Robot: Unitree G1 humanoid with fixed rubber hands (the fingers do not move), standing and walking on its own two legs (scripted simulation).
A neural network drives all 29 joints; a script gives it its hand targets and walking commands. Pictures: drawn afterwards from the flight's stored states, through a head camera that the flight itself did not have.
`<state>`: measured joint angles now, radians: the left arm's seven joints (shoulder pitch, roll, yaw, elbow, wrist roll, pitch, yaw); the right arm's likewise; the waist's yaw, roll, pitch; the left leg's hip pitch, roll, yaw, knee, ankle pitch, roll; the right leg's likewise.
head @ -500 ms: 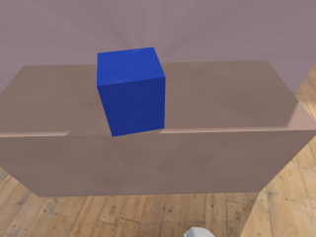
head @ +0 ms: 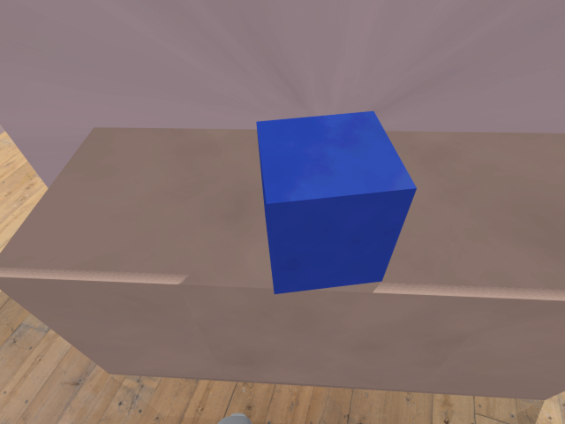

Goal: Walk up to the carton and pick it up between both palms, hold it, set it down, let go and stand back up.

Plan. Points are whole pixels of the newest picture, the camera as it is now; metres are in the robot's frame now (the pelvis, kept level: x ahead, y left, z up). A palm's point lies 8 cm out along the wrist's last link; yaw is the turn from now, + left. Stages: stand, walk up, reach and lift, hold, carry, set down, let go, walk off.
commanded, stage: walk up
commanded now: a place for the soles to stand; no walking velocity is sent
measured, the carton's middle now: (322, 205) +0.49 -0.02 +0.02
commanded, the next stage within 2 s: none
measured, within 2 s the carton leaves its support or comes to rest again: neither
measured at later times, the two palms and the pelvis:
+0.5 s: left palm (118, 409) +0.16 +0.28 -0.08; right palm out of the picture +0.08 -0.25 -0.10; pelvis +0.03 +0.03 +0.01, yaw -5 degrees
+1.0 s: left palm out of the picture +0.14 +0.27 -0.08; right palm out of the picture +0.11 -0.24 -0.08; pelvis +0.03 +0.02 +0.02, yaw -3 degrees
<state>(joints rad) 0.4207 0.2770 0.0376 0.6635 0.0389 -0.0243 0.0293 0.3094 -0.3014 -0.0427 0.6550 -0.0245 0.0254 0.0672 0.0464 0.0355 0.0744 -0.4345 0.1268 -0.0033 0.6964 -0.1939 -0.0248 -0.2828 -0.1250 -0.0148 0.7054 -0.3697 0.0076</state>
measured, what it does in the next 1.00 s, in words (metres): steps on the spot: right foot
